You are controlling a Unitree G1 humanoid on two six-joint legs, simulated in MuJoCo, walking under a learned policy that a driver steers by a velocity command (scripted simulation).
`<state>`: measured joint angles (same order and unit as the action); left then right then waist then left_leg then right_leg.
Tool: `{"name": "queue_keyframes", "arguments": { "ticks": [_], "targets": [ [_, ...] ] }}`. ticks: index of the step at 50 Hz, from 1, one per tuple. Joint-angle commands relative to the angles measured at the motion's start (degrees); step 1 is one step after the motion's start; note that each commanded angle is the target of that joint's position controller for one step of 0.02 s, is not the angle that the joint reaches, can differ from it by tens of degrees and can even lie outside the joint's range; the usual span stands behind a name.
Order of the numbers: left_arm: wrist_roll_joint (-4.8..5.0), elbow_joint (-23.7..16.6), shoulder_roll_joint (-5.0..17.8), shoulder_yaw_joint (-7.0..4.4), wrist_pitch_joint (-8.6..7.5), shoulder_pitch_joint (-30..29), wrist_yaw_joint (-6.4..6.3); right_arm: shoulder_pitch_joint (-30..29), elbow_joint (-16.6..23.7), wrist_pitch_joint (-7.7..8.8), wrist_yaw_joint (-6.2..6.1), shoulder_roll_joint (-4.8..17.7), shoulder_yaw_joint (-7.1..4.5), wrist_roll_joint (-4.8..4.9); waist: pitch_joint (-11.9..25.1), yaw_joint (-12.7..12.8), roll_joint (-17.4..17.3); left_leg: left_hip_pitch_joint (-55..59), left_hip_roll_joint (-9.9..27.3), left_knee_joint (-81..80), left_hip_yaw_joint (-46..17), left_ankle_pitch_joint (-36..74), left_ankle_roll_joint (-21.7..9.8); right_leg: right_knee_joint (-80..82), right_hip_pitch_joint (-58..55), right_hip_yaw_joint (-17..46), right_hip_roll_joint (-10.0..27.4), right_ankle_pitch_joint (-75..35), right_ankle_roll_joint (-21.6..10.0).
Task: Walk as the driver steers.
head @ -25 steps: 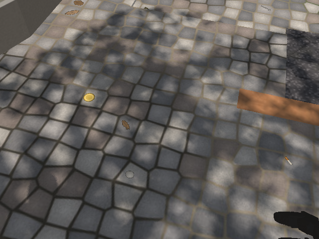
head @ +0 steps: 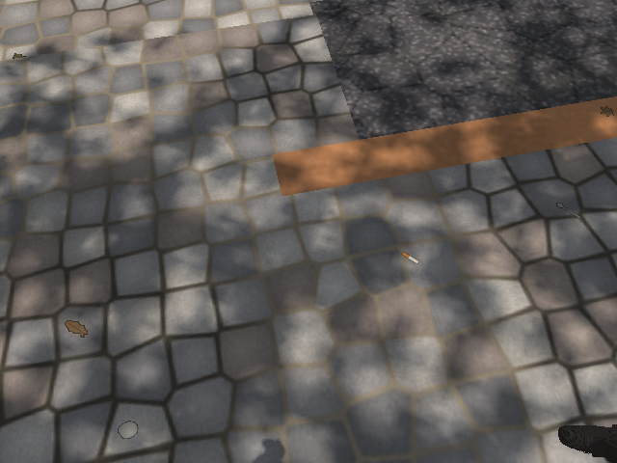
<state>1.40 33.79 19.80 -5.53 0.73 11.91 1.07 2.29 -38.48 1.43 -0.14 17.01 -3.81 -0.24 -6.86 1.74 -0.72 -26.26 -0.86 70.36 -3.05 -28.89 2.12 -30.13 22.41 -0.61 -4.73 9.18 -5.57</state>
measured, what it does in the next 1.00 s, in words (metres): walks ahead: left foot, then right foot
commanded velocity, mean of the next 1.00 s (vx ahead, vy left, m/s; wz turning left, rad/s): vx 0.39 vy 0.00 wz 0.16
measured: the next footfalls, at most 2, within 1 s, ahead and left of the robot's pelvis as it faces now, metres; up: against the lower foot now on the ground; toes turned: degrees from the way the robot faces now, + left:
left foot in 0.30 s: +0.17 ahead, +0.16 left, +0.00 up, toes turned -22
right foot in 0.54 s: +0.05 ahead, -0.06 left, +0.00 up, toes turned -5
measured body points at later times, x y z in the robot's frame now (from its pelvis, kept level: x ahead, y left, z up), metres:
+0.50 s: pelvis +0.08 +0.07 +0.01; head +0.10 +0.08 +0.46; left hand +0.32 +0.28 -0.07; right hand +0.13 -0.21 -0.09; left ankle +0.13 +0.17 -0.73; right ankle +0.02 -0.06 -0.72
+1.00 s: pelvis +0.32 +0.18 -0.05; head +0.36 +0.20 +0.40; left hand +0.26 +0.47 -0.17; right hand +0.59 -0.02 -0.11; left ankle +0.42 +0.28 -0.73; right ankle +0.07 -0.06 -0.64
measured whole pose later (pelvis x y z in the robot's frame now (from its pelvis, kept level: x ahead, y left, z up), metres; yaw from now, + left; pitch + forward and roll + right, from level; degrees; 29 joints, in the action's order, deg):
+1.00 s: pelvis +0.32 +0.18 -0.05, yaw +14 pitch +2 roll -1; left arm 0.1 45.8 17.9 -3.3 -4.6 23.3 -0.2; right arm 6.4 -32.1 1.3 3.1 19.6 -3.1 3.1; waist -4.1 2.6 -0.4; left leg -38.1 -1.2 50.9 4.4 -14.0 -6.6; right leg -57.3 -2.6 -3.8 8.9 26.0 3.7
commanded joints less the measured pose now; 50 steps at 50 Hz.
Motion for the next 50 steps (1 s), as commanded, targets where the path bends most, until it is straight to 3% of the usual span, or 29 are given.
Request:
{"name": "queue_keyframes", "arguments": {
  "ticks": [1,4,8,12,14,15,16,17,18,20,22,25,26,27,28,29,30,31,32,34,39,42,43,45,46,47,48,49,50],
  "targets": [
    [-0.38,-6.18,8.08,-2.21,-0.51,-4.21,-1.85,0.58,3.68,0.4,-0.36,6.62,-1.88,-0.56,11.7,-3.36,1.66,-5.73,0.69,-8.9,-3.64,4.83,0.9,12.08,-12.41,21.96,13.64,-16.98,-9.83],
    [-0.46,-5.95,10.25,-3.13,0.52,-2.77,-2.9,1.63,2.56,-0.09,-0.51,4.28,-1.05,-0.2,13.88,-2.81,3.38,-2.56,-1.87,-17.79,-3.33,7.44,3.31,10.41,-10.93,21.98,11.87,-17.93,-9.12],
    [-0.35,-6.54,9.73,-3.07,1.66,-4.09,-3.26,0.85,2.36,-0.58,-0.42,4.84,-1.24,0.3,13.57,-1.75,7.95,1.2,-3.53,-25.42,-4.02,12.73,3.48,9.53,-6.78,25.35,9.45,-3.62,-6.01],
    [-0.84,-6.64,7.55,-1.9,1.97,-4.63,-2.63,2.44,1.87,0.44,0.26,5.87,-1.66,0.26,15.04,-0.55,12.31,5.57,-2.17,-33.22,-2.72,13.25,1.82,4.44,-8.72,27.51,10.2,-6.39,-4.39],
    [-0.86,-6.23,4.49,-0.37,1.92,-4.73,-2.46,5.71,0.73,1.17,0.88,5.53,-1.59,-0.38,15.52,-1.81,11.93,12.68,0.2,-44.15,-1.62,22.75,-0.66,0.22,-8.17,25.53,8.92,-4.76,-1.78],
    [-1.87,-5.26,0.6,1.03,1.74,-0.95,-2.42,3.85,1.95,1.31,0.94,6.93,-1.38,-1.83,14.78,0.41,4.34,15.12,7.85,-50.25,-11.53,26.69,-3.38,-5.85,-6.39,21.24,4.49,5.77,1.58],
    [-2.6,-4.96,-0.99,1.66,1.35,3.77,-2.43,-0.8,3.11,1.1,0.73,8.01,-0.64,-3.35,10.98,5.78,-9.15,12.29,15.28,-53.56,-22.89,32.08,-9.94,-11.09,-2.7,14.92,-2.58,22.4,5.24],
    [-2.89,-4.62,1.09,1.18,0.8,3.24,-2.55,-2.34,3.21,1.46,0.95,4.69,0.5,-4.24,9.35,5.28,-13.56,5.7,19.07,-57.68,-32.7,23.25,-16.58,-16.04,-4.04,14.86,0.96,26.01,8.21],
    [-2.7,-3.81,4.34,0.34,0.53,0.91,-2.62,-3.53,3.74,1.51,1.18,3.66,0.83,-2.73,7.36,4.04,-9.54,5.72,16.1,-57.08,-29.83,17.34,-15.68,-16.28,-4.35,13.37,3.42,21.64,9.35],
    [-3.42,-3.34,3.41,0.19,0.01,-3.92,-2.56,-1.03,2.98,0.51,0.76,7.1,-0.36,0.45,7.01,1.15,-7.46,9.85,9.87,-54.16,-23.55,13.6,-11.01,-8.38,-4.04,10.0,3.75,15.88,10.23],
    [-2.24,-3.21,2.29,0.53,-0.97,-4.58,-1.94,6.54,1.75,-1.03,-0.37,12.68,-2.03,1.51,8.81,-1.29,-8.18,11.7,7.46,-56.61,-25.18,-4.41,-11.04,-7.14,-5.4,4.74,0.31,16.49,10.27],
    [0.05,-1.73,0.99,0.65,-3.19,-2.58,-1.5,8.77,2.53,-2.07,-1.19,10.91,-2.04,2.11,6.4,-0.07,-11.69,8.23,5.19,-58.93,-27.59,-13.33,-11.22,5.68,-11.59,3.71,-0.09,16.08,6.38],
    [-0.11,-0.19,1.4,0.3,-3.98,-0.49,-1.54,7.95,3.21,-2.23,-1.53,10.0,-2.07,2.67,6.38,1.17,-11.01,4.08,2.86,-57.86,-25.82,-10.15,-9.44,12.43,-19.21,3.72,1.01,9.47,4.55],
    [-0.78,2.29,3.38,-0.48,-4.52,5.63,-1.86,4.91,5.03,-1.95,-1.73,8.2,-1.83,2.73,7.9,4.08,-9.73,-5.15,-0.4,-53.29,-21.78,-4.86,-5.49,15.62,-32.11,5.29,5.21,6.4,2.34],
    [-2.0,4.76,6.66,-1.36,-4.74,13.22,-2.46,1.91,7.45,-1.21,-1.55,3.81,-0.81,3.01,11.04,6.92,-2.06,-18.18,-4.69,-39.35,-11.8,-1.73,-0.97,15.54,-44.98,12.34,14.65,13.47,-0.87],
    [-1.61,4.66,8.2,-2.06,-5.04,9.43,-2.18,1.56,9.42,-0.08,-1.14,2.67,-0.35,3.91,6.8,5.02,11.55,-28.97,-3.22,-24.65,-6.49,1.7,-2.35,18.07,-40.71,27.89,25.36,23.57,-4.82],
    [-1.76,3.33,5.22,-1.15,-5.63,5.98,-2.48,2.63,9.79,0.82,-0.49,4.84,-0.61,3.55,4.62,2.98,11.0,-30.93,2.91,-15.98,-6.23,4.45,-2.58,19.03,-35.44,29.44,28.84,26.3,-6.42],
    [-1.48,2.76,2.73,-0.48,-6.01,4.2,-2.96,4.1,8.99,1.02,0.17,5.11,-0.74,3.52,3.63,1.98,10.01,-31.72,3.96,-11.17,-5.24,7.24,-2.44,19.76,-33.74,26.14,27.13,25.02,-5.35],
    [-1.22,2.93,2.3,-0.28,-6.11,4.53,-3.1,5.36,8.45,0.94,0.48,4.86,-0.7,3.05,3.88,1.85,9.3,-33.19,4.7,-7.22,-4.08,8.64,-2.07,19.94,-34.3,22.42,25.39,22.09,-4.06],
    [-1.46,4.15,3.15,-0.2,-6.15,6.95,-2.98,4.6,9.09,0.86,1.45,3.75,-0.09,2.24,2.42,2.68,6.47,-34.87,6.65,-1.87,-2.16,11.93,-1.61,20.96,-32.29,15.45,23.64,15.46,-3.04],
    [-1.74,6.45,5.64,-0.34,-6.42,7.19,-2.15,0.11,11.75,0.68,3.33,2.63,1.32,2.5,-2.14,2.35,6.54,-28.98,9.66,-7.34,0.92,21.57,-0.73,24.23,-23.16,-0.64,20.35,4.8,-1.14],
    [-1.38,8.13,7.35,-0.79,-6.07,9.18,-1.68,-4.09,12.59,0.87,4.51,1.66,2.15,2.68,-5.1,3.27,4.3,-23.01,9.11,-16.66,5.8,23.33,-3.62,26.45,-22.04,-7.03,20.51,0.53,-0.03],
    [-1.3,8.32,8.14,-0.92,-5.81,8.63,-1.47,-3.82,12.37,0.92,4.81,1.85,2.14,2.82,-5.14,2.37,4.14,-18.67,7.79,-19.86,7.93,22.45,-5.24,25.34,-21.82,-9.74,20.01,-7.25,0.5],
    [-1.23,8.81,11.35,-1.53,-5.32,8.95,-1.37,-0.65,11.94,0.8,4.63,4.82,0.77,2.97,0.11,-1.25,8.08,-7.03,1.64,-20.67,13.23,18.08,-8.16,16.09,-24.17,-12.56,20.38,-44.34,0.99],
    [-1.42,8.94,13.01,-1.84,-4.84,8.75,-1.36,6.64,10.7,0.65,4.28,7.87,-0.82,3.53,5.57,-6.09,10.29,3.26,-2.04,-19.91,14.98,14.53,-9.7,4.96,-23.82,-13.56,20.63,-59.21,1.33],
    [-1.16,8.17,13.85,-1.94,-4.88,7.25,-1.37,19.72,7.46,-0.01,3.71,12.36,-3.39,4.01,13.13,-13.78,10.14,22.56,-5.24,-22.97,15.09,15.69,-12.22,-10.24,-17.06,-13.87,20.13,-64.37,2.48],
    [-1.66,6.53,9.74,-0.57,-6.06,8.27,-1.67,30.35,3.35,-1.25,2.47,17.02,-5.77,4.36,16.68,-16.82,3.63,44.07,-3.52,-25.6,5.45,17.04,-13.72,-30.49,0.54,-11.24,16.55,-35.6,5.63],
    [-1.95,1.59,-0.3,2.46,-8.04,12.22,-1.51,24.99,4.27,-1.06,1.72,23.69,-6.24,3.8,22.71,-6.27,-19.86,54.39,12.06,-43.36,-33.59,-7.22,-24.57,-57.42,20.87,-5.07,3.55,19.98,8.58],
    [-0.05,1.45,5.4,2.38,-10.55,9.18,-1.24,26.26,6.86,0.43,2.24,16.52,-3.87,2.24,33.96,-10.42,-9.67,55.28,17.49,-53.6,-49.89,-24.65,-23.88,-60.02,22.83,10.31,5.92,16.27,5.49]
  ]
}}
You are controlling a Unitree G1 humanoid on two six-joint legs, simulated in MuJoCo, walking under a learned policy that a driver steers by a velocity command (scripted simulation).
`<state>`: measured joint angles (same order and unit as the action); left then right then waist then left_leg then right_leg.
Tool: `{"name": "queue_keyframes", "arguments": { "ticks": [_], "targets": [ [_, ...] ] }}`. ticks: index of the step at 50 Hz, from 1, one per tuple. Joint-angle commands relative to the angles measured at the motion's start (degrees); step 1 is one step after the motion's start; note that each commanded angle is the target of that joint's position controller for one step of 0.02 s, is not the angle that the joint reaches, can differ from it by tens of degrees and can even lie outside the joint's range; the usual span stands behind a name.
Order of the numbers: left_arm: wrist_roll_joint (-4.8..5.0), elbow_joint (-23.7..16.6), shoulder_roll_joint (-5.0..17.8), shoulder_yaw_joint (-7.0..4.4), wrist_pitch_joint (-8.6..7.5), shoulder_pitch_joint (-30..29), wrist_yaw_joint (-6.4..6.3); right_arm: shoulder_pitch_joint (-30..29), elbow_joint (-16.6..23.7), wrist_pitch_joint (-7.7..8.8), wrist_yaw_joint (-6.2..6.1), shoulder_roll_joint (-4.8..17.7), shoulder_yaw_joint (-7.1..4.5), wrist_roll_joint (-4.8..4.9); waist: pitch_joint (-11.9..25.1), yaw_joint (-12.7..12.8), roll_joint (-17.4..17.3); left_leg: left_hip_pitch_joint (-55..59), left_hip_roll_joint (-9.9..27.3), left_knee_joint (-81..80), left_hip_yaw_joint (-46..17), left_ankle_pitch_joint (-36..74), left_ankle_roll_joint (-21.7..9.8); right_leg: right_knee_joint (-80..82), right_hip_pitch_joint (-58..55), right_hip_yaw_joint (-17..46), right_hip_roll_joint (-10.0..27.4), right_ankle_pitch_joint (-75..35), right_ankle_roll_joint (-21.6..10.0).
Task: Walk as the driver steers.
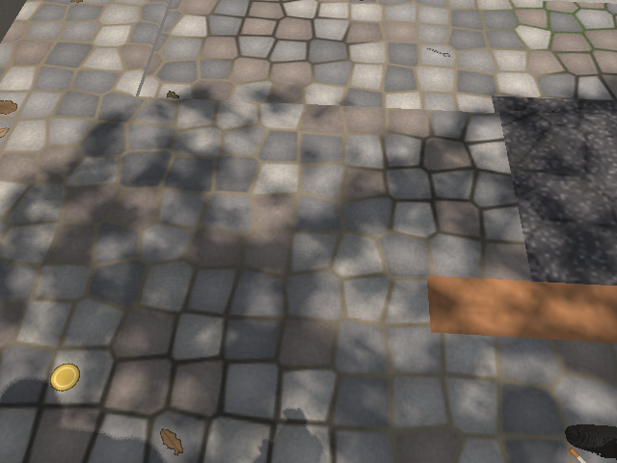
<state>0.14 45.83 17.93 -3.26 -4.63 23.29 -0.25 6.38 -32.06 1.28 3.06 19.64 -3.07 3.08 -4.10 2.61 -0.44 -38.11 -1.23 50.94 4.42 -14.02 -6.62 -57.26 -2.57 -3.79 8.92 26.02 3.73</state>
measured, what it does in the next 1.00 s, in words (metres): walks ahead, turning right: right foot, then left foot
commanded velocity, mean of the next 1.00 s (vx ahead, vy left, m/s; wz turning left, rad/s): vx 0.98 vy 0.00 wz -0.58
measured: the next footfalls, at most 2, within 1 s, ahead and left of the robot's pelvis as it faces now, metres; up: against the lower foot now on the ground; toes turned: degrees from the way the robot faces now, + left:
right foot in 0.46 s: +0.60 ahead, -0.04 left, +0.00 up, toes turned -10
left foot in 0.86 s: +0.98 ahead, +0.09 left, +0.00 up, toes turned -40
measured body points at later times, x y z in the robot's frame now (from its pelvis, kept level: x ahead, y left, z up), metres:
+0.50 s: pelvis +0.43 +0.02 +0.02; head +0.44 +0.02 +0.47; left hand +0.61 +0.27 -0.08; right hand +0.46 -0.27 -0.09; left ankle +0.18 +0.11 -0.56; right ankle +0.56 -0.03 -0.68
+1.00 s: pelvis +0.85 +0.01 +0.05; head +0.86 +0.00 +0.50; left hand +1.14 +0.14 -0.04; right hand +0.76 -0.28 -0.04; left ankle +0.95 +0.11 -0.68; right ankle +0.73 -0.04 -0.56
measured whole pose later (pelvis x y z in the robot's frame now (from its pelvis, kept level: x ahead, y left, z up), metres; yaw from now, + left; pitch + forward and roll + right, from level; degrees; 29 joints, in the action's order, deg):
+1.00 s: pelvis +0.85 +0.01 +0.05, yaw -40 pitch +0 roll +2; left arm 2.3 37.5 18.9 -3.5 -1.7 16.1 0.1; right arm 17.1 -37.3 6.0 -0.2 16.8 -3.3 -0.3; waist -0.4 -1.7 2.5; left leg -14.7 -0.6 30.5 -0.4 -15.8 2.0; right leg -80.6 30.5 2.8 0.4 18.1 -3.1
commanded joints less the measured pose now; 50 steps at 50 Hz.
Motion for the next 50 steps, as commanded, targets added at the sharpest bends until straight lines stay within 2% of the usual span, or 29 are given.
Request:
{"name": "queue_keyframes", "arguments": {
  "ticks": [1,2,3,5,8,10,16,19,21,22,23,24,25,26,27,28,29,31,34,36,39,41,42,43,44,45,47,48,50],
  "targets": [
    [4.11,-10.98,9.2,-0.52,-5.31,-8.32,-0.3,23.42,-2.21,1.75,-0.48,9.51,-3.61,-2.03,20.84,-12.06,-4.17,58.67,18.01,-37.09,-52.85,-34.6,-11.09,-31.37,49.86,11.53,-6.32,-4.81,-4.93],
    [3.85,-11.74,6.7,0.44,-5.12,-9.26,-0.97,20.89,-3.44,2.84,-0.31,9.83,-3.33,-2.31,12.62,-8.69,0.03,47.23,17.69,-37.48,-46.32,-24.94,-9.83,-27.54,48.43,10.35,-3.83,-6.57,-5.25],
    [2.44,-10.87,5.59,0.66,-4.52,-8.92,-1.29,15.2,-3.28,3.63,-0.31,7.27,-2.52,-3.01,10.16,-5.61,1.63,38.23,16.21,-35.33,-38.88,-17.91,-8.72,-23.64,44.92,10.7,-0.57,-9.03,-5.96],
    [2.92,-7.69,5.03,0.37,-1.42,-2.89,-0.46,9.5,-2.97,4.53,-0.32,2.94,-1.16,-4.57,5.73,-1.09,-3.65,24.91,12.55,-36.15,-27.45,-12.84,-7.67,-21.24,38.81,11.05,2.71,-14.08,-6.55],
    [2.63,-6.59,2.95,0.55,1.68,-4.94,-0.18,10.34,-5.59,6.21,-0.65,1.52,-0.77,-3.68,-0.16,-1.0,-3.11,19.91,10.34,-40.33,-15.22,-3.3,-4.23,-16.17,42.34,11.35,1.94,-20.06,-5.49],
    [2.35,-7.53,2.72,0.64,1.45,-9.72,0.0,11.82,-6.5,6.83,-1.34,1.51,-0.85,-3.91,-3.13,-3.03,-2.31,20.96,7.73,-42.73,-7.06,6.55,-0.28,-7.84,45.17,11.74,-0.75,-27.95,-5.18],
    [2.42,-9.07,0.74,1.04,-1.63,-18.13,3.3,15.99,-9.58,7.5,-4.14,3.23,-0.31,-4.2,-3.96,-5.98,-0.2,31.73,6.77,-45.83,4.37,31.82,8.01,16.01,41.06,1.82,-7.13,-45.1,-6.56],
    [2.74,-9.73,2.74,-0.05,-1.8,-16.75,4.85,15.64,-9.95,5.52,-6.0,6.78,-0.88,-4.83,0.38,-3.63,-4.4,42.99,8.28,-36.55,6.8,65.63,10.9,20.48,36.23,-5.55,-12.98,-39.99,-8.58],
    [3.16,-8.94,5.49,-1.44,-0.15,-8.25,4.84,13.13,-9.17,3.5,-8.0,9.87,-2.05,-5.16,4.78,2.59,-8.05,45.7,11.18,-21.81,7.03,89.23,11.55,18.22,27.69,-8.33,-15.66,-31.04,-10.08],
    [3.17,-5.63,9.04,-3.19,1.02,5.14,4.23,8.51,-7.63,2.95,-8.29,10.5,-2.38,-5.77,9.14,9.44,-7.3,40.42,11.87,-7.34,5.78,93.24,11.17,16.13,14.93,-5.85,-15.21,-27.55,-12.46],
    [2.99,-1.12,11.44,-4.21,1.97,22.74,3.03,-0.07,-5.56,3.06,-7.58,10.94,-2.62,-5.07,12.0,19.14,-1.33,28.73,7.45,21.04,6.13,73.57,10.76,21.49,-1.55,2.57,-9.97,-32.07,-17.15],
    [1.05,2.91,7.49,-2.48,2.48,25.49,2.63,-4.11,-2.43,5.45,-4.91,-3.06,1.04,-4.97,6.48,15.06,24.92,-0.52,-7.55,54.29,2.88,-16.79,11.4,18.19,-14.58,8.15,-9.21,-34.54,-20.55],
    [-0.85,-2.27,5.87,-0.93,0.87,11.46,2.42,8.61,1.21,7.67,-3.14,-7.64,3.34,-1.1,14.65,1.6,23.65,-16.18,-6.15,60.72,-12.88,-22.67,9.45,25.51,-18.32,40.08,-0.34,-3.74,-29.79],
    [-0.75,-6.5,3.45,-1.09,0.91,9.26,1.99,5.36,2.88,9.48,-1.71,-1.03,3.09,-0.49,16.46,4.34,10.03,-16.31,-4.05,52.54,-16.13,-15.12,5.78,39.76,-15.49,51.48,3.95,16.49,-30.06],
    [-0.53,-7.29,4.27,-1.28,0.34,4.79,1.75,3.08,4.18,9.97,-0.9,0.73,2.59,-0.97,8.5,-0.68,-3.18,-13.2,-1.56,40.65,-14.96,-9.04,2.68,46.3,-3.11,52.91,4.49,18.87,-26.65],
    [-0.46,-9.24,5.06,-1.37,-0.49,-0.81,1.65,4.62,3.27,9.22,-1.1,0.8,2.58,-2.53,5.31,-4.75,-8.54,-8.41,1.09,33.13,-15.12,-5.8,2.65,47.06,7.23,50.96,3.15,16.86,-25.87],
    [-0.62,-10.62,6.29,-1.54,-0.74,-4.97,1.35,5.31,2.52,8.27,-1.72,0.76,2.63,-3.78,1.74,-6.45,-8.96,-4.19,2.13,29.04,-15.45,-4.84,4.04,47.67,16.54,47.71,-0.14,12.31,-25.95],
    [-0.24,-11.27,5.24,-1.32,-0.79,-7.87,0.64,5.96,1.51,6.55,-3.25,3.19,1.82,-3.99,-1.28,-7.65,-7.14,1.56,4.68,19.25,-14.25,-3.16,7.16,47.54,27.11,37.91,-5.18,2.69,-24.76],
    [1.98,-9.71,5.57,-1.6,-0.52,-6.58,-0.86,-2.99,4.98,6.11,-4.28,-0.36,3.16,-5.1,-1.54,-3.31,-1.0,13.6,3.55,-2.86,-9.23,9.29,10.7,45.48,37.04,25.21,-11.61,-8.25,-21.68],
    [2.64,-8.38,6.7,-2.2,0.06,-4.18,-1.15,-7.05,6.43,5.98,-4.17,-1.57,3.08,-3.43,1.12,0.34,2.5,20.79,0.48,-12.54,-7.82,16.52,12.64,43.2,36.76,25.0,-12.53,-5.1,-18.84],
    [3.16,-7.09,5.33,-2.22,1.04,-2.11,-1.4,-6.44,5.93,6.07,-4.16,1.71,0.99,-0.49,3.37,1.05,6.48,21.11,0.04,-21.0,-11.82,14.98,13.9,36.54,24.22,29.65,-10.91,-0.57,-16.28],
    [2.4,-7.31,3.96,-2.03,1.68,-2.78,-1.15,-0.5,4.21,6.59,-3.97,4.0,-0.95,0.21,6.08,-2.77,7.93,26.21,0.8,-22.2,-11.56,9.34,11.77,28.35,19.1,30.64,-9.63,-4.61,-13.84],
    [1.71,-8.33,2.44,-1.45,1.52,-4.37,-0.54,9.01,2.37,6.96,-3.9,5.87,-2.42,0.24,10.88,-8.32,7.1,36.83,3.12,-20.35,-11.92,6.35,9.89,16.4,21.37,28.08,-11.07,-10.47,-11.53],
    [0.16,-10.07,-4.08,0.59,1.39,-2.89,0.07,20.86,0.33,6.73,-4.13,9.19,-3.36,-0.7,21.22,-11.57,-3.6,55.02,13.43,-20.23,-24.93,-8.91,6.63,-5.44,30.69,21.45,-13.79,-2.02,-9.62],
    [3.51,-13.96,-6.26,1.87,0.32,3.54,0.27,21.88,-0.29,6.58,-3.16,14.38,-3.82,-3.53,24.06,-5.95,-28.94,64.16,26.05,-35.26,-62.35,-32.87,-2.88,-23.36,50.52,15.68,-15.82,7.13,-7.8],
    [5.07,-12.5,-0.74,1.29,0.66,1.78,-0.27,16.96,1.07,6.23,-2.88,10.11,-3.64,-3.44,16.95,-6.86,-21.2,58.45,26.35,-37.6,-65.59,-46.11,-4.36,-30.38,57.97,13.85,-9.67,-0.76,-7.05],
    [1.99,-13.13,3.0,0.28,1.47,-8.49,0.01,15.2,-0.4,5.25,-3.37,4.5,-2.4,-3.43,6.44,-8.73,-3.57,46.91,20.53,-34.77,-41.19,-22.68,-1.31,-29.4,56.53,10.56,-5.77,-7.89,-6.57],
    [0.96,-14.36,2.93,-0.1,1.54,-12.18,0.26,14.67,-1.85,5.09,-3.34,3.71,-2.18,-3.8,3.38,-8.3,-1.13,41.94,17.37,-34.84,-32.87,-13.16,-0.15,-25.75,54.48,10.58,-4.2,-9.38,-6.85],
    [2.33,-15.49,2.0,-0.27,2.5,-12.62,1.17,13.2,-4.38,5.36,-3.17,0.4,-1.21,-3.6,1.12,-6.01,-5.49,37.01,14.96,-36.18,-23.09,-4.34,0.84,-22.63,51.91,10.48,-1.49,-10.48,-6.95]
  ]
}}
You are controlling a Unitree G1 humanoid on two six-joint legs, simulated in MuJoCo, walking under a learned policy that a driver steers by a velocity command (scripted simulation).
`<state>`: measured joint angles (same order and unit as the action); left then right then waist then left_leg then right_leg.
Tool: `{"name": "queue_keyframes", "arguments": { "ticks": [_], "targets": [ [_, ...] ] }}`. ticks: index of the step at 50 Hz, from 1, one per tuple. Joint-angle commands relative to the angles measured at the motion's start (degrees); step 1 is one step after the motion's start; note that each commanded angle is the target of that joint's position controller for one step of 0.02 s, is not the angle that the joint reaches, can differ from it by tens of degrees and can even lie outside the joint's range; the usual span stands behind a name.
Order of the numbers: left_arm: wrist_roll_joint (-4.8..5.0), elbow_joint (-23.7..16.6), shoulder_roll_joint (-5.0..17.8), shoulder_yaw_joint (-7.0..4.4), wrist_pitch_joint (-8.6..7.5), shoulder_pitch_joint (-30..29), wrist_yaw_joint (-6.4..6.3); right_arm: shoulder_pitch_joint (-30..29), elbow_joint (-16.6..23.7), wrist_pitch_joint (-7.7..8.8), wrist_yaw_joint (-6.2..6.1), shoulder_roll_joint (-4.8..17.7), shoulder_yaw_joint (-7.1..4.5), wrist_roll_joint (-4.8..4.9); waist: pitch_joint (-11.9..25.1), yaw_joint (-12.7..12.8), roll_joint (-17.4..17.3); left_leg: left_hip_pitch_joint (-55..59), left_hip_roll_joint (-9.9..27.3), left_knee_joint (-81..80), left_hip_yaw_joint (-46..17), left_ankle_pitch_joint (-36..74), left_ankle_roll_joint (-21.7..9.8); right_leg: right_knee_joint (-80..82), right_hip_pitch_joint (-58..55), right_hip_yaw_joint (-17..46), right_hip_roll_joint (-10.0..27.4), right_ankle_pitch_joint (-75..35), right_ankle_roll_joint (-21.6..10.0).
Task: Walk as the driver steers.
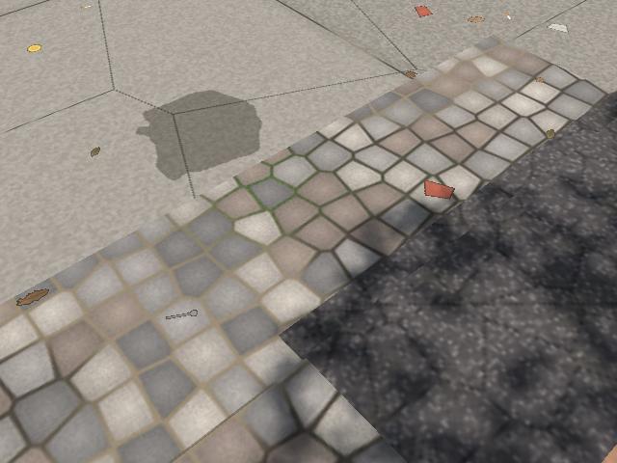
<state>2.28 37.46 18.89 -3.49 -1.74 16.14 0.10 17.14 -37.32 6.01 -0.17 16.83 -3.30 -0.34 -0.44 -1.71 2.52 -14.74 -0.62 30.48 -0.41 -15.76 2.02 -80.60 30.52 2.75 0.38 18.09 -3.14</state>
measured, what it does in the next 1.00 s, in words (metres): walks ahead: right foot, then left foot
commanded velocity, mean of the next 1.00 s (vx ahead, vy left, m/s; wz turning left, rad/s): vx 1.00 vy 0.00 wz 0.07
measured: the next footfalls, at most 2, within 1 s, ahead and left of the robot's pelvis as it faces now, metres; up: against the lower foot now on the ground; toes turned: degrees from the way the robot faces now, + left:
right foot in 0.34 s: +0.44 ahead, -0.13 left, +0.00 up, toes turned -21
left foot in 0.82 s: +0.91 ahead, -0.06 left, -0.01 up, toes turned -3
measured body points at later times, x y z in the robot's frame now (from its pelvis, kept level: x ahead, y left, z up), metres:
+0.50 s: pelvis +0.40 -0.06 +0.00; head +0.41 -0.07 +0.45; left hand +0.56 +0.16 -0.11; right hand +0.42 -0.35 -0.12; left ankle +0.41 +0.12 -0.61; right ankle +0.40 -0.12 -0.73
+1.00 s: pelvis +0.86 -0.09 -0.01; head +0.87 -0.09 +0.44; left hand +1.07 +0.15 -0.05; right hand +0.88 -0.35 -0.14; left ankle +0.88 -0.05 -0.74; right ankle +0.88 -0.27 -0.65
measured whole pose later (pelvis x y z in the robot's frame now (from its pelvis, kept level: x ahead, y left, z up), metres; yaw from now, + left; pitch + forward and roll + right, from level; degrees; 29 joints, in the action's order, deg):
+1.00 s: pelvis +0.86 -0.09 -0.01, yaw +8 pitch -3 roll +0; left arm -0.1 34.5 13.1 -0.5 -8.9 2.8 0.4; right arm 26.4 -44.7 3.7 2.4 14.7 -3.8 1.1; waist -4.9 -4.8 -0.2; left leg -12.8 -12.3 29.0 -4.5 -1.5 -7.8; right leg -69.0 28.0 9.8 1.3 20.1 -1.9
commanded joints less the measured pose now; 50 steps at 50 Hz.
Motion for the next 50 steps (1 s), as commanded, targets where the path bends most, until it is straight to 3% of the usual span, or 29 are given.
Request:
{"name": "queue_keyframes", "arguments": {
  "ticks": [1,5,9,11,13,15,16,17,18,19,20,21,22,23,25,29,32,34,37,39,40,41,42,43,44,45,46,47,50],
  "targets": [
    [0.6,-7.57,0.17,0.16,0.15,-5.76,1.16,2.69,-0.41,0.68,0.21,2.07,-0.68,0.29,-2.77,-1.12,-9.0,13.24,14.05,-16.16,-15.01,0.43,-7.61,1.24,19.47,3.59,7.71,-2.74,-0.21],
    [0.0,-9.25,-0.39,0.84,0.44,-8.72,2.03,1.53,-3.12,0.8,-0.18,4.75,-1.18,-0.24,-5.83,0.6,-6.18,10.67,14.22,-19.79,-4.17,11.41,-8.02,7.27,22.18,2.66,8.04,-10.78,0.88],
    [-0.1,-10.81,-0.24,1.18,-0.53,-17.2,3.55,4.71,-5.86,0.81,-0.83,7.21,-1.23,-0.5,-9.59,-2.39,-2.89,13.07,12.46,-22.57,6.01,20.72,-4.83,23.4,19.43,-4.28,5.96,-20.34,-0.43],
    [0.22,-11.52,-0.63,1.29,-1.26,-19.87,4.66,5.85,-7.03,0.42,-1.16,9.47,-1.31,-0.59,-9.32,-2.23,-3.27,14.99,11.49,-20.71,10.79,39.89,-2.05,32.56,12.29,-9.62,2.55,-21.13,-2.79],
    [-0.08,-11.93,0.51,0.55,-1.47,-19.85,5.08,9.12,-8.25,-0.09,-1.94,12.69,-1.81,-0.12,-5.55,-0.31,-7.94,16.8,13.44,-14.74,11.67,69.78,-2.34,34.91,1.26,-13.25,-2.72,-18.11,-4.56],
    [-0.19,-9.47,3.91,-1.72,-0.87,-7.43,4.24,8.53,-9.13,-0.97,-2.17,14.84,-1.87,0.45,0.95,8.66,-11.33,16.7,17.15,0.12,9.48,85.57,-5.57,37.14,-14.58,-10.48,-5.48,-11.03,-8.23],
    [0.01,-5.37,7.21,-3.81,-0.21,7.34,2.9,3.75,-8.45,-1.21,-1.76,14.72,-1.57,0.35,5.81,17.34,-10.82,10.07,16.05,14.61,9.4,82.37,-6.84,44.69,-31.4,-6.84,-3.77,-15.13,-10.94],
    [-0.08,-1.25,9.47,-4.21,0.34,16.05,1.55,2.62,-7.31,-0.79,-1.5,9.8,-0.21,0.12,8.81,18.13,-1.67,-6.91,8.31,39.99,8.28,26.47,-6.49,45.51,-50.38,5.0,3.89,-13.1,-12.25],
    [-2.36,-3.43,12.31,-3.43,-1.29,11.16,1.56,15.29,-5.26,1.26,-0.23,0.84,2.79,2.24,22.22,6.55,13.5,-24.52,-0.21,58.77,-3.76,-15.89,-6.79,50.52,-64.93,37.59,20.07,2.93,-21.31],
    [-2.83,-2.36,6.33,-2.92,-1.83,12.97,1.56,5.87,-5.25,2.74,0.02,8.06,1.1,4.95,21.68,13.0,3.69,-27.58,1.06,59.05,-9.95,-10.57,-8.3,62.15,-57.55,40.28,19.77,15.88,-18.52],
    [-2.98,-1.09,5.78,-2.41,-2.74,10.92,1.6,-0.07,-2.53,2.86,0.0,7.8,0.93,6.58,9.21,10.79,0.14,-30.26,2.65,56.3,-8.59,-6.99,-8.28,66.31,-46.45,34.12,19.25,16.09,-16.41],
    [-2.74,-0.3,4.05,-1.86,-3.7,5.81,1.85,-1.54,-2.52,2.34,-0.37,5.93,1.27,5.61,1.92,6.71,-6.46,-29.37,5.97,51.39,-8.15,-2.7,-7.64,68.14,-35.85,28.03,17.83,11.18,-14.23],
    [-3.36,-0.11,0.82,-1.05,-4.45,1.93,2.1,0.17,-3.8,0.96,-0.41,5.31,0.93,4.34,-1.07,3.59,-5.09,-26.57,8.2,48.96,-8.1,0.94,-6.69,68.55,-28.5,21.15,15.66,7.16,-12.56],
    [-3.91,0.07,-1.37,-0.52,-4.96,-0.44,2.24,3.97,-5.54,-0.8,-0.08,4.77,0.65,4.12,-2.33,0.78,-2.45,-22.41,9.96,47.9,-8.79,3.53,-5.81,69.49,-22.35,14.87,13.8,3.89,-10.81],
    [-2.98,1.64,-2.37,-0.53,-5.69,-1.87,2.5,5.67,-7.02,-3.3,0.09,2.76,0.5,3.88,-3.84,-1.07,-1.07,-20.98,11.74,45.49,-8.38,5.11,-4.36,71.29,-16.19,5.03,11.65,-2.82,-7.53],
    [-3.85,2.97,-0.41,-0.96,-6.87,-2.06,1.05,-4.33,-3.54,-3.12,0.36,1.99,0.69,2.77,-8.37,0.87,-0.88,-23.82,9.59,29.93,-4.62,21.37,-2.47,74.62,-12.39,-10.19,6.03,-16.71,-3.63],
    [-3.71,4.41,1.16,-0.94,-7.37,1.61,-0.55,-8.34,-2.96,-1.76,2.08,1.21,0.76,2.23,-7.91,3.11,-3.73,-21.13,7.01,16.98,0.36,36.31,-4.16,74.35,-18.2,-14.96,6.08,-21.5,-0.94],
    [-3.11,5.73,2.95,-1.23,-6.63,4.09,-1.08,-11.71,-1.48,-1.25,3.57,1.18,0.83,2.54,-8.95,4.06,-2.59,-22.44,5.67,9.39,2.19,37.42,-5.87,73.38,-25.9,-16.38,8.04,-26.8,0.95],
    [-2.72,5.47,7.11,-2.27,-3.93,4.31,-2.12,-11.34,0.38,-1.52,5.06,4.76,-0.66,2.93,-4.83,1.63,0.89,-19.24,0.12,4.26,8.99,31.15,-7.88,63.95,-39.41,-17.85,10.13,-58.15,3.62],
    [-2.39,4.56,10.49,-3.31,-2.07,1.18,-2.61,-0.03,-1.22,-3.57,4.4,8.08,-2.47,3.61,0.5,-5.95,5.34,-7.6,-3.0,7.61,10.82,20.09,-10.04,48.05,-41.06,-17.2,12.51,-80.44,3.57],
    [-2.92,3.34,10.45,-3.26,-2.08,-3.08,-2.23,14.32,-4.78,-5.16,3.71,12.2,-4.45,3.66,5.56,-13.08,5.88,7.61,-2.04,10.48,7.3,17.02,-12.59,33.01,-34.55,-15.56,12.65,-81.59,2.41],
    [-1.31,2.63,8.0,-2.7,-3.23,-8.78,-0.95,26.14,-8.19,-6.25,2.42,13.6,-5.41,3.37,6.98,-19.09,-0.56,22.9,1.02,5.01,1.82,21.69,-15.61,7.56,-21.61,-16.24,6.48,-56.98,2.63],
    [-0.16,-2.45,-2.97,-0.02,-5.39,-4.93,0.18,21.17,-8.34,-4.97,2.22,12.46,-4.81,0.57,4.15,-8.31,-25.12,35.88,6.31,-1.61,-24.11,-0.62,-25.96,-19.26,11.38,-9.01,-9.17,8.99,6.74],
    [0.94,-4.5,-1.6,1.6,-7.83,-3.07,0.95,15.33,-5.19,-3.32,2.52,11.0,-4.14,-0.56,12.17,-6.18,-22.3,37.01,12.63,-13.2,-47.58,-21.86,-29.24,-19.73,17.13,4.37,-8.15,12.21,2.8],
    [0.97,-6.19,1.98,1.17,-8.79,-7.69,1.41,12.84,-2.71,-2.29,2.7,7.77,-3.42,-0.38,8.14,-5.99,-11.89,30.3,13.07,-18.58,-49.9,-26.31,-25.33,-11.44,15.41,6.66,-4.91,8.91,-0.69],
    [0.34,-6.3,2.01,1.11,-9.1,-9.58,1.27,10.3,-2.49,-1.36,3.29,6.85,-3.07,0.13,2.39,-2.24,0.02,19.92,11.56,-19.84,-46.77,-22.45,-22.71,-3.39,11.38,6.33,-2.55,6.09,-2.0],
    [-1.39,-5.3,1.56,0.96,-8.93,-10.07,0.83,5.69,-1.57,-0.66,3.26,6.51,-2.99,0.79,-0.76,0.7,5.25,11.54,8.79,-19.31,-42.22,-16.62,-21.46,3.51,7.47,6.21,-0.57,4.24,-1.79],
    [-2.15,-4.73,1.73,0.63,-8.35,-8.76,0.6,2.48,-0.27,-0.38,2.73,6.65,-2.78,0.87,-2.13,2.69,3.89,6.11,6.5,-19.05,-38.87,-10.44,-21.62,6.43,4.36,6.97,0.5,2.92,-0.67],
    [-3.63,-6.28,2.19,0.43,-7.12,-11.83,-0.54,2.38,-0.66,-0.26,1.54,5.68,-2.4,2.56,-5.13,2.45,1.62,-2.14,2.75,-19.76,-31.81,1.41,-20.71,20.41,1.66,5.34,2.38,0.41,3.05]
  ]
}}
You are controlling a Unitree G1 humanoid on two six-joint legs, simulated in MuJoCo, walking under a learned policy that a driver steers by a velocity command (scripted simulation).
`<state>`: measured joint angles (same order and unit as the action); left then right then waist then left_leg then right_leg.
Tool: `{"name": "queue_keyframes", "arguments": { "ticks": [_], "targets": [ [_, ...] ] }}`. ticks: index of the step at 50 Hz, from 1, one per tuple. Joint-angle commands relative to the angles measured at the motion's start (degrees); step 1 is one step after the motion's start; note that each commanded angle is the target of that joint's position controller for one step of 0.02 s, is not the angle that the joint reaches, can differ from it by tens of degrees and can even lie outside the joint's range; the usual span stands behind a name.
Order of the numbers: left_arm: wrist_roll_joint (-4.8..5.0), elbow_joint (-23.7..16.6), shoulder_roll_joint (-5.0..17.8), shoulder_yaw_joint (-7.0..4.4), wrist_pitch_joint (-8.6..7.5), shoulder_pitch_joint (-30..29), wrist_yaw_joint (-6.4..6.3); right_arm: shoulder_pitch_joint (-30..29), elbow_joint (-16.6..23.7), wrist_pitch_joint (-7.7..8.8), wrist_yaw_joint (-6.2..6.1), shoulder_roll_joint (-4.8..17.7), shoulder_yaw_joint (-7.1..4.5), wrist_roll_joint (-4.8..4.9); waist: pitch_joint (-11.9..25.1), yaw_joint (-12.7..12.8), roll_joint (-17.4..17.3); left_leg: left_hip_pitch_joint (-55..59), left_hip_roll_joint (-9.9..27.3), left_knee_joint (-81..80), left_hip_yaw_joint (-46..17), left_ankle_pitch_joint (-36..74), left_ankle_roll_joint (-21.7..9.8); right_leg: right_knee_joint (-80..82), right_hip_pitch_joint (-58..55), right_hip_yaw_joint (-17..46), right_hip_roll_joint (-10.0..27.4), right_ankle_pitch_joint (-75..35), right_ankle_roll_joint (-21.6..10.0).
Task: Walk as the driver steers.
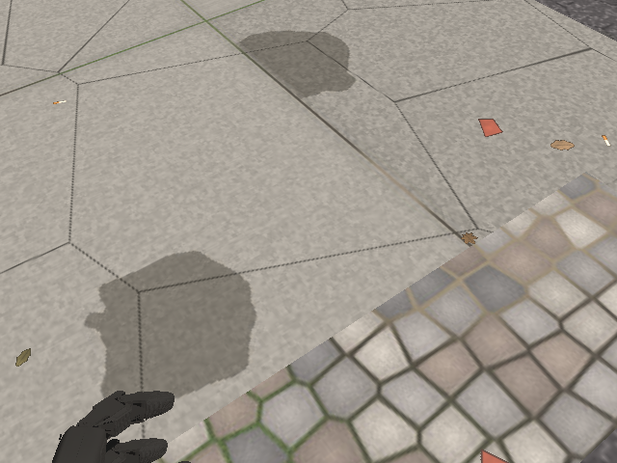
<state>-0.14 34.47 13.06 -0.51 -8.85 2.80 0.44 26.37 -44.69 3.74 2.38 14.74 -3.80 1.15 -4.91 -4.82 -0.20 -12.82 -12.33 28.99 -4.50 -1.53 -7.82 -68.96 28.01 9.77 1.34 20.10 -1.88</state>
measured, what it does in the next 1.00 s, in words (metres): walks ahead, turning left: right foot, then left foot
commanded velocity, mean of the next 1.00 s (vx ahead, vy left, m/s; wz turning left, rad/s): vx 1.00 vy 0.00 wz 0.98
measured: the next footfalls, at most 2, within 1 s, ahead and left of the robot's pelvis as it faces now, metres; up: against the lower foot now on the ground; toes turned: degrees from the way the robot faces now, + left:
right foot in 0.24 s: +0.47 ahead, -0.18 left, -0.02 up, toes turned +23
left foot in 0.70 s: +0.71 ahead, +0.22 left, -0.02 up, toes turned +45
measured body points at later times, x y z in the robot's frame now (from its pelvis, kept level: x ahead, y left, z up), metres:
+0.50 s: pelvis +0.44 -0.04 -0.02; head +0.45 -0.01 +0.43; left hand +0.29 +0.21 -0.15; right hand +0.76 -0.18 -0.08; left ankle +0.48 +0.10 -0.66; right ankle +0.43 -0.20 -0.75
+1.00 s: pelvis +0.79 +0.23 -0.01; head +0.80 +0.26 +0.43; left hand +0.75 +0.57 -0.05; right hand +1.04 +0.08 -0.12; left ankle +0.69 +0.19 -0.75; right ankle +1.10 +0.29 -0.68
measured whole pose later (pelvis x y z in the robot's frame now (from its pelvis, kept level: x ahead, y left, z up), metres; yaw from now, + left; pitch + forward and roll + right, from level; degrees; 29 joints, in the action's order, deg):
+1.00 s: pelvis +0.79 +0.23 -0.01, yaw +58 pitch +0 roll -1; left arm -0.5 32.3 16.9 -1.2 -7.6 0.0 0.5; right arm 24.7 -41.6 3.2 -0.4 15.0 -3.2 1.8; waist -2.7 -5.6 1.5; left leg -4.0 -8.8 25.5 -11.8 -20.1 -7.3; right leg -38.6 39.3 10.2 4.8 -2.0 4.1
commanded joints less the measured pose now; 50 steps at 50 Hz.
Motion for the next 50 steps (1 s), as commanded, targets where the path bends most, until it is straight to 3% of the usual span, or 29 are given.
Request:
{"name": "queue_keyframes", "arguments": {
  "ticks": [1,4,9,11,12,13,14,15,16,17,18,20,22,25,28,31,33,34,35,36,37,38,39,40,42,43,46,48,50],
  "targets": [
    [-1.76,-4.95,7.0,-2.14,-0.09,-2.44,-1.06,-6.05,6.21,2.0,-1.71,7.56,-1.95,1.38,-1.99,4.01,3.16,-6.53,13.43,-18.46,-25.19,-9.12,-10.36,14.42,3.36,-3.03,1.12,-5.74,2.69],
    [-1.88,-7.48,4.4,-1.79,-0.63,-9.69,-0.66,-4.09,4.45,1.43,-3.15,6.92,-2.15,1.75,-2.69,-0.2,-0.89,-14.37,8.64,-16.98,-20.0,-12.46,-5.89,34.35,-6.98,-5.4,-2.61,-28.01,3.7],
    [1.87,-8.09,7.87,-4.47,-1.28,-10.41,-0.28,-1.5,2.36,0.69,-3.76,6.0,-2.88,2.73,-0.54,-0.4,-5.12,-4.13,10.5,-7.02,-25.47,-17.56,-0.93,45.81,-14.81,-1.29,-2.75,-29.87,4.47],
    [1.69,-5.74,10.58,-6.46,-2.02,0.23,-0.68,-3.41,2.84,0.16,-3.39,6.58,-3.31,1.7,6.85,6.61,-3.38,-1.29,8.8,9.95,-21.99,-2.56,2.18,46.17,-26.29,-2.11,-0.99,-28.55,2.73],
    [1.79,-2.53,10.62,-6.81,-1.26,15.45,-1.22,-7.21,5.02,-0.23,-2.71,3.81,-2.2,-0.55,16.83,13.83,-1.58,-11.56,7.4,27.76,-18.0,-11.62,3.96,38.15,-45.12,0.95,5.34,-24.06,1.01],
    [0.28,-1.73,13.55,-6.74,-0.25,24.09,-0.83,2.72,5.44,-0.6,-2.72,-2.66,-0.01,-1.07,26.93,10.32,14.63,-24.61,3.92,48.14,-14.58,-39.98,4.76,33.29,-61.79,18.75,17.85,-21.16,-4.63],
    [0.58,0.69,17.65,-7.85,0.23,24.15,0.56,6.4,8.28,-0.52,-2.93,0.91,0.95,4.26,29.98,8.62,29.05,-37.1,9.82,59.71,-8.59,-31.9,5.82,44.83,-63.35,45.06,28.88,12.41,-13.29],
    [0.44,-1.29,12.04,-7.34,1.03,20.14,-0.04,-1.23,7.7,-0.79,-3.59,4.88,0.38,4.33,22.3,11.2,17.98,-41.43,13.84,59.46,-6.2,-23.88,5.81,51.38,-56.32,42.5,23.23,29.16,-11.68],
    [-0.07,-0.32,9.51,-6.29,1.82,17.54,-0.62,-10.41,8.94,-0.93,-3.54,7.78,-0.42,1.84,11.83,12.64,6.98,-41.18,14.38,57.05,-2.73,-20.22,5.55,53.13,-45.74,31.32,19.45,17.78,-8.74],
    [-1.09,0.36,9.59,-5.77,2.0,16.02,-0.63,-12.83,9.91,-1.01,-3.21,6.98,-0.45,0.4,8.09,10.95,1.72,-38.55,16.52,56.86,-2.71,-18.39,5.43,52.88,-37.9,25.85,18.59,7.52,-8.76],
    [-1.24,1.66,8.6,-5.39,1.93,14.13,-0.63,-13.7,10.83,-1.14,-2.54,5.56,-0.28,0.12,4.95,9.01,1.03,-36.22,18.74,53.91,-3.44,-16.87,5.0,53.38,-31.61,20.45,16.76,1.31,-8.79],
    [-0.21,4.13,5.48,-4.41,1.75,12.22,-0.38,-13.92,12.09,-2.21,-1.68,3.32,-0.09,1.55,3.27,6.25,4.36,-33.97,21.2,50.38,-3.13,-17.7,4.07,55.28,-26.04,9.49,13.75,-4.7,-6.44],
    [0.73,5.93,5.1,-4.27,1.73,11.68,-0.22,-15.67,13.71,-2.85,-1.09,2.32,0.56,1.45,1.74,5.22,3.73,-36.41,22.7,47.64,-2.38,-15.23,4.12,56.76,-24.33,2.94,13.95,-12.22,-6.5],
    [0.31,6.82,8.49,-4.82,1.57,9.9,-0.61,-18.28,15.05,-2.43,-0.31,3.25,1.06,0.83,-0.68,4.3,1.87,-35.16,22.43,38.36,-0.39,-5.05,4.96,60.21,-21.27,-7.45,12.25,-19.26,-5.57],
    [0.15,8.98,11.18,-5.0,1.71,14.31,-0.96,-25.97,16.62,-1.59,0.94,3.8,1.3,0.56,-3.22,7.69,-1.4,-31.69,19.55,24.9,5.78,4.63,3.69,62.1,-24.03,-15.72,10.19,-25.91,-2.71],
    [-0.22,10.21,15.37,-5.35,2.59,18.08,-1.45,-28.46,17.68,-0.95,2.15,6.12,0.37,0.98,-1.1,6.64,2.88,-20.32,12.06,16.73,14.02,2.92,1.0,55.67,-28.56,-21.39,9.73,-62.08,0.16],
    [-0.19,9.75,18.95,-6.04,3.8,17.69,-2.3,-19.29,16.23,-1.51,2.2,9.94,-1.71,1.78,5.0,-0.64,8.57,-8.52,7.89,17.68,15.91,-4.43,-1.16,39.94,-30.41,-21.98,12.04,-86.64,0.4],
    [0.04,8.23,19.59,-6.24,4.0,14.63,-2.24,-6.89,13.01,-2.22,1.82,13.73,-3.73,1.85,10.71,-7.32,9.43,7.11,7.22,16.89,14.06,-5.97,-3.69,25.91,-24.16,-20.95,12.74,-89.56,-0.34],
    [0.7,6.75,17.52,-5.66,3.43,11.38,-2.06,6.65,8.47,-2.9,0.85,16.63,-5.5,2.02,13.86,-13.23,3.29,27.65,9.97,9.14,6.85,-0.64,-7.04,3.77,-9.36,-20.98,7.67,-61.13,1.05],
    [-1.12,4.22,7.2,-2.65,1.17,14.12,-1.21,3.84,8.26,-3.2,0.0,19.8,-5.27,1.44,13.35,-4.48,-18.68,38.26,17.58,8.12,-12.68,2.34,-12.24,-21.45,10.78,-17.48,-4.32,9.75,2.65],
    [1.37,-0.08,8.32,-1.58,-1.66,18.06,-0.24,0.27,12.19,-1.47,-0.01,18.62,-4.07,-0.57,28.62,-0.83,-17.08,46.7,28.5,-5.5,-44.73,-28.01,-23.13,-28.0,23.37,-1.39,-4.7,12.16,1.47],
    [2.59,-1.37,13.33,-2.37,-2.8,8.4,-0.09,1.08,12.19,-0.55,-0.19,14.49,-3.83,-0.72,22.31,-4.44,-4.94,39.71,27.53,-13.78,-47.24,-37.17,-18.18,-20.87,24.98,0.01,-1.64,4.94,-0.46],
    [2.97,-2.46,12.22,-2.26,-2.88,5.74,-0.39,-2.07,11.49,0.57,-0.03,13.78,-3.35,-0.96,11.28,-0.37,2.33,26.98,26.44,-16.22,-43.15,-32.97,-15.82,-13.63,23.82,-0.77,-0.23,1.93,-0.52],
    [1.52,-0.79,11.13,-2.09,-2.2,7.28,-0.89,-6.43,11.65,1.38,0.05,12.29,-2.8,-1.01,7.71,3.42,6.81,16.91,24.17,-15.63,-38.03,-26.53,-14.28,-8.67,18.13,-0.13,2.17,0.05,0.29],
    [0.24,0.75,11.69,-2.75,0.0,11.32,-0.65,-11.79,12.31,1.53,-0.67,10.1,-1.94,-1.47,2.9,8.27,3.27,2.52,18.73,-16.4,-28.93,-19.35,-13.6,-1.85,10.35,0.24,3.78,-1.28,2.88],
    [-0.06,0.6,11.63,-2.87,0.77,10.68,-0.66,-12.3,11.72,1.42,-1.07,8.96,-1.59,-0.72,1.02,8.76,2.5,-2.03,17.22,-16.84,-25.21,-16.69,-13.07,2.58,8.8,-0.78,4.41,-1.17,3.95],
    [-1.7,-3.54,7.51,-1.45,1.1,-0.04,-0.43,-11.36,10.11,1.11,-2.98,9.39,-1.67,0.43,-2.68,5.72,1.43,-14.94,11.38,-17.03,-15.59,-9.66,-10.56,20.17,1.12,-5.85,2.23,-15.5,6.23],
    [-1.12,-5.3,5.36,-0.97,0.94,-4.69,0.23,-9.39,8.77,0.58,-3.49,11.07,-2.48,0.83,-1.31,2.53,0.09,-20.12,9.68,-16.27,-13.65,-13.35,-7.22,31.0,-8.98,-7.77,-0.71,-27.2,6.54],
    [0.96,-6.12,7.86,-2.22,0.91,-5.86,0.24,-6.89,7.42,0.62,-3.62,11.27,-2.76,1.36,0.61,1.29,-2.59,-15.77,11.05,-14.04,-17.41,-18.45,-5.37,35.86,-12.22,-4.77,-1.4,-30.03,7.08]
  ]
}}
